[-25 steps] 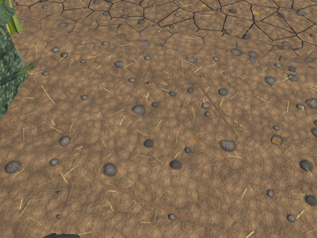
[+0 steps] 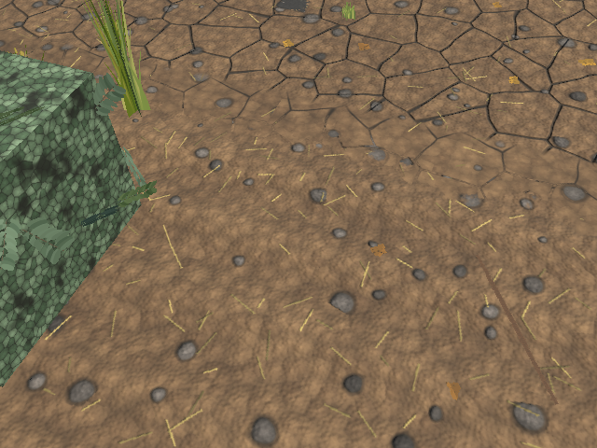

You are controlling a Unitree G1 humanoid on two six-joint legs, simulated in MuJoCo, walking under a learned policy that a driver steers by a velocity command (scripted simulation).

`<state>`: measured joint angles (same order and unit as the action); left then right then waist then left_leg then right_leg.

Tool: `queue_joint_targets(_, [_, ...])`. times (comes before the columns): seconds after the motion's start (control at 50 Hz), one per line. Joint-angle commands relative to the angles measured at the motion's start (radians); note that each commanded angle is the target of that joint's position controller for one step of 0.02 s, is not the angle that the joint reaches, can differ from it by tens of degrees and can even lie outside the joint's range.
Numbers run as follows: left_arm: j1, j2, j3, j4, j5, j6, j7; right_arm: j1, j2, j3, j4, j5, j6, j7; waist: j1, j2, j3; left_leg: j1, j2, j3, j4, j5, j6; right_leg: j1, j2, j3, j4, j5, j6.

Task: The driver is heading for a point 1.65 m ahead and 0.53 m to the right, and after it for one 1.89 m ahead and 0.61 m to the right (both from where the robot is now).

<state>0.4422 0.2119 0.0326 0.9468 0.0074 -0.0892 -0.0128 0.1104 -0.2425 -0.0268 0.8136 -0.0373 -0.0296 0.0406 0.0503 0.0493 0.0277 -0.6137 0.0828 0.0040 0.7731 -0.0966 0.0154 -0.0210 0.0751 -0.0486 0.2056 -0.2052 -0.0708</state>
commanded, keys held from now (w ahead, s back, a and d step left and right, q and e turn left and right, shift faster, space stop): e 0.86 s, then no key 0.14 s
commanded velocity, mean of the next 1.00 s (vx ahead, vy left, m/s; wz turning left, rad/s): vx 0.11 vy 0.00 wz -0.43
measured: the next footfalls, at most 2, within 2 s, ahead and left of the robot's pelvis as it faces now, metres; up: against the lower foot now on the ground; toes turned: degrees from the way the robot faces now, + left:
left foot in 0.14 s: +0.24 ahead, +0.11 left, +0.00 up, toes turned -1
right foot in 0.62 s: +0.13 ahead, -0.09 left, +0.00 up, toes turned -22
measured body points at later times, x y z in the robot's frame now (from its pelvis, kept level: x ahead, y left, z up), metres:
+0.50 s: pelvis +0.12 +0.03 -0.01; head +0.15 +0.03 +0.44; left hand +0.28 +0.27 -0.14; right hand +0.15 -0.25 -0.13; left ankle +0.20 +0.11 -0.75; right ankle +0.12 -0.09 -0.70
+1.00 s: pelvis +0.11 +0.01 -0.01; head +0.14 -0.01 +0.44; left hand +0.35 +0.20 -0.12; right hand +0.08 -0.28 -0.13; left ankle +0.17 +0.12 -0.72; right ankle +0.09 -0.08 -0.75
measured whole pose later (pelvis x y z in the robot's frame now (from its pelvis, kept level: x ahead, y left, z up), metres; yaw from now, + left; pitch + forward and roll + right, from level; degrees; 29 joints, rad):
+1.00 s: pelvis +0.11 +0.01 -0.01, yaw -30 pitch +1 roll +1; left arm 0.22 0.28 0.07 0.72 0.02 0.04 0.00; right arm 0.19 -0.26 -0.05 0.76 -0.01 0.05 -0.02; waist 0.02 0.00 0.04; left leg -0.38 -0.01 -0.02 0.78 -0.42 -0.02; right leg -0.28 0.10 0.11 0.46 -0.19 -0.06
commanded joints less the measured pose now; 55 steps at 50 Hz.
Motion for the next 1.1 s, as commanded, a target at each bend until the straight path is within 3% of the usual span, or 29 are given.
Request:
queue_joint_targets(0.02, [0.038, 0.137, 0.024, -0.025, 0.0, -0.008, 0.006, -0.109, -0.023, 0.007, -0.082, 0.006, -0.02, -0.005, -0.001, -0.12, 0.045, 0.069, -0.047, 0.061, -0.133, 0.061, -0.005, -0.052, -0.235, 0.116, -0.012, 0.554, -0.104])
queue_joint_targets(0.08, [0.038, 0.149, 0.024, -0.011, 0.003, 0.001, 0.015, -0.063, -0.04, 0.004, -0.064, 0.007, -0.036, -0.024, -0.023, -0.143, 0.008, 0.176, -0.092, 0.04, -0.204, 0.045, 0.016, -0.006, -0.241, 0.144, 0.121, 0.757, -0.076])
queue_joint_targets(0.12, [-0.014, 0.167, 0.03, -0.024, -0.009, 0.006, 0.02, 0.086, -0.082, -0.012, -0.012, -0.001, -0.055, -0.042, -0.096, -0.123, -0.051, 0.363, -0.113, 0.032, -0.351, 0.126, 0.043, -0.01, -0.199, 0.154, 0.297, 0.759, -0.038])
queue_joint_targets(0.14, [-0.022, 0.153, 0.026, -0.045, -0.024, 0.003, 0.021, 0.186, -0.137, -0.026, 0.013, -0.019, -0.071, -0.054, -0.128, -0.078, -0.13, 0.574, -0.015, -0.03, -0.35, 0.364, 0.066, -0.127, -0.154, 0.139, 0.459, 0.574, -0.012])
queue_joint_targets(0.16, [0.033, 0.074, 0.01, -0.088, -0.039, 0.002, 0.027, 0.289, -0.222, -0.044, 0.006, -0.038, -0.073, -0.061, -0.126, 0.097, -0.293, 0.865, 0.298, -0.261, -0.233, 0.891, 0.146, -0.346, -0.072, 0.082, 0.746, -0.021, 0.015])
queue_joint_targets(0.18, [0.139, 0.074, 0.015, -0.07, -0.058, 0.028, 0.046, 0.269, -0.225, -0.055, -0.013, 0.014, -0.047, -0.051, -0.109, 0.192, -0.464, 0.937, 0.44, -0.409, -0.235, 1.029, 0.281, -0.444, 0.014, 0.061, 0.99, -0.482, 0.02])
queue_joint_targets(0.2, [0.098, 0.144, 0.039, -0.049, -0.021, 0.053, 0.052, 0.221, -0.157, -0.043, -0.035, 0.036, -0.03, -0.049, -0.098, 0.041, -0.372, 0.792, 0.372, -0.329, -0.294, 0.866, 0.268, -0.47, -0.035, 0.096, 1.043, -0.432, 0.023])
queue_joint_targets(0.22, [0.033, 0.125, 0.042, -0.063, -0.005, 0.065, 0.043, 0.134, -0.097, -0.024, -0.047, 0.032, -0.026, -0.054, -0.069, 0.032, -0.233, 0.657, 0.313, -0.243, -0.354, 0.696, 0.237, -0.496, -0.067, 0.093, 1.031, -0.365, 0.032])
queue_joint_targets(0.24, [0.0, 0.106, 0.043, -0.07, 0.007, 0.075, 0.034, 0.086, -0.062, -0.013, -0.05, 0.027, -0.023, -0.063, -0.046, 0.041, -0.129, 0.532, 0.264, -0.171, -0.417, 0.581, 0.207, -0.492, -0.095, 0.085, 0.997, -0.309, 0.046])
queue_joint_targets(0.26, [-0.016, 0.099, 0.046, -0.077, 0.018, 0.092, 0.024, 0.066, -0.056, -0.011, -0.049, 0.027, -0.022, -0.074, -0.027, 0.067, -0.081, 0.443, 0.231, -0.116, -0.462, 0.491, 0.19, -0.464, -0.112, 0.082, 0.968, -0.262, 0.06])
queue_joint_targets(0.28, [0.0, 0.087, 0.047, -0.075, 0.025, 0.108, 0.018, 0.063, -0.067, -0.014, -0.047, 0.022, -0.021, -0.078, -0.014, 0.076, -0.072, 0.378, 0.214, -0.075, -0.481, 0.464, 0.19, -0.421, -0.102, 0.059, 0.986, -0.231, 0.071])
queue_joint_targets(0.34, [-0.009, 0.081, 0.055, -0.096, 0.02, 0.136, 0.014, 0.049, -0.081, -0.022, -0.052, 0.013, -0.026, -0.08, 0.01, 0.053, -0.097, 0.329, 0.219, -0.011, -0.504, 0.371, 0.218, -0.412, -0.097, 0.048, 0.975, -0.186, 0.082])
queue_joint_targets(0.42, [-0.12, 0.078, 0.049, -0.155, 0.026, 0.159, -0.004, 0.053, -0.093, -0.029, -0.047, 0.007, -0.011, -0.081, -0.012, 0.083, -0.072, 0.324, 0.213, 0.041, -0.534, 0.073, 0.203, -0.424, -0.127, 0.027, 0.781, -0.117, 0.079])
queue_joint_targets(0.54, [-0.214, 0.1, 0.045, -0.234, 0.014, 0.159, -0.021, 0.1, -0.162, -0.057, -0.039, 0.004, 0.021, -0.065, -0.058, 0.086, -0.087, 0.374, 0.271, 0.056, -0.469, -0.04, 0.182, -0.322, -0.105, -0.036, 0.55, -0.204, 0.046])
queue_joint_targets(0.58, [-0.181, 0.097, 0.045, -0.239, 0.012, 0.146, -0.02, 0.093, -0.18, -0.066, -0.038, 0.012, 0.034, -0.063, -0.032, 0.059, -0.088, 0.349, 0.259, 0.096, -0.384, -0.061, 0.124, -0.217, -0.083, -0.051, 0.376, -0.136, 0.021])
queue_joint_targets(0.6, [-0.144, 0.119, 0.051, -0.227, 0.013, 0.134, -0.015, 0.129, -0.169, -0.069, -0.026, 0.007, 0.043, -0.059, -0.024, -0.012, -0.083, 0.303, 0.226, 0.132, -0.292, -0.113, 0.062, -0.145, -0.085, 0.004, 0.25, -0.071, 0.004])
queue_joint_targets(0.62, [-0.126, 0.207, 0.068, -0.233, 0.023, 0.119, -0.002, 0.169, -0.11, -0.06, -0.035, 0.004, 0.054, -0.05, -0.033, -0.261, -0.058, 0.17, 0.112, 0.229, -0.036, -0.316, -0.019, -0.098, -0.289, 0.301, 0.063, 0.016, -0.04])
queue_joint_targets(0.64, [-0.118, 0.338, 0.101, -0.248, 0.021, 0.12, 0.006, 0.088, -0.076, -0.046, -0.107, 0.016, 0.066, -0.063, -0.006, -0.399, 0.017, -0.024, -0.064, 0.156, 0.116, -0.549, -0.065, -0.16, -0.476, 0.577, 0.035, 0.279, -0.193])
queue_joint_targets(0.66, [-0.085, 0.294, 0.101, -0.235, 0.021, 0.122, 0.016, 0.039, -0.105, -0.049, -0.107, 0.008, 0.079, -0.068, 0.014, -0.234, 0.009, -0.02, -0.039, 0.038, 0.255, -0.512, -0.065, -0.16, -0.445, 0.495, 0.064, 0.327, -0.23])
queue_joint_targets(0.7, [-0.208, 0.225, 0.077, -0.255, 0.014, 0.128, 0.024, 0.077, -0.098, -0.051, -0.086, 0.029, 0.072, -0.062, -0.06, -0.174, 0.004, 0.006, -0.033, -0.018, 0.268, -0.341, -0.05, -0.182, -0.309, 0.343, 0.083, 0.27, -0.167])
queue_joint_targets(0.74, [-0.266, 0.187, 0.066, -0.282, 0.001, 0.124, 0.023, 0.115, -0.125, -0.062, -0.067, 0.003, 0.064, -0.057, -0.074, -0.178, -0.057, 0.031, -0.056, -0.008, 0.308, -0.275, -0.045, -0.134, -0.255, 0.293, 0.114, 0.387, -0.152])
queue_joint_targets(0.8, [-0.214, 0.199, 0.071, -0.276, -0.004, 0.115, 0.016, 0.102, -0.105, -0.058, -0.083, 0.013, 0.069, -0.054, -0.056, -0.132, -0.09, 0.026, -0.065, -0.022, 0.278, -0.274, -0.056, -0.075, -0.258, 0.322, 0.131, 0.413, -0.165])
queue_joint_targets(0.94, [-0.182, 0.212, 0.074, -0.275, 0.014, 0.121, 0.014, 0.069, -0.092, -0.043, -0.119, 0.023, 0.073, -0.065, -0.015, -0.175, -0.084, 0.145, -0.087, -0.022, 0.044, -0.321, -0.041, -0.104, -0.258, 0.398, 0.146, 0.306, -0.176])
queue_joint_targets(1.0, [-0.21, 0.213, 0.07, -0.273, 0.019, 0.125, 0.01, 0.094, -0.093, -0.039, -0.121, 0.033, 0.068, -0.07, -0.023, -0.185, -0.086, 0.266, -0.108, -0.005, -0.067, -0.332, -0.018, -0.159, -0.25, 0.421, 0.167, 0.342, -0.156])
queue_joint_targets(1.04, [-0.244, 0.208, 0.064, -0.27, 0.011, 0.13, 0.012, 0.146, -0.079, -0.034, -0.109, 0.034, 0.06, -0.073, -0.06, -0.168, -0.084, 0.383, -0.118, 0.011, -0.251, -0.238, 0.001, -0.199, -0.226, 0.426, 0.199, 0.329, -0.118])
queue_joint_targets(1.06, [-0.256, 0.194, 0.057, -0.269, 0.002, 0.13, 0.016, 0.174, -0.074, -0.031, -0.102, 0.028, 0.051, -0.078, -0.08, -0.143, -0.08, 0.478, -0.102, -0.005, -0.403, -0.13, 0.013, -0.255, -0.199, 0.42, 0.221, 0.246, -0.074])
queue_joint_targets(1.08, [-0.236, 0.144, 0.041, -0.275, 0.001, 0.125, 0.018, 0.163, -0.122, -0.034, -0.112, 0.009, 0.039, -0.084, -0.058, -0.025, -0.079, 0.531, 0.041, -0.161, -0.513, -0.146, 0.039, -0.319, -0.133, 0.374, 0.296, 0.081, -0.014])
queue_joint_targets(1.1, [-0.204, 0.103, 0.031, -0.283, -0.007, 0.121, 0.019, 0.093, -0.21, -0.046, -0.141, 0.006, 0.034, -0.081, -0.016, 0.148, -0.056, 0.512, 0.236, -0.391, -0.565, 0.007, 0.121, -0.409, 0.038, 0.213, 0.391, -0.171, 0.031])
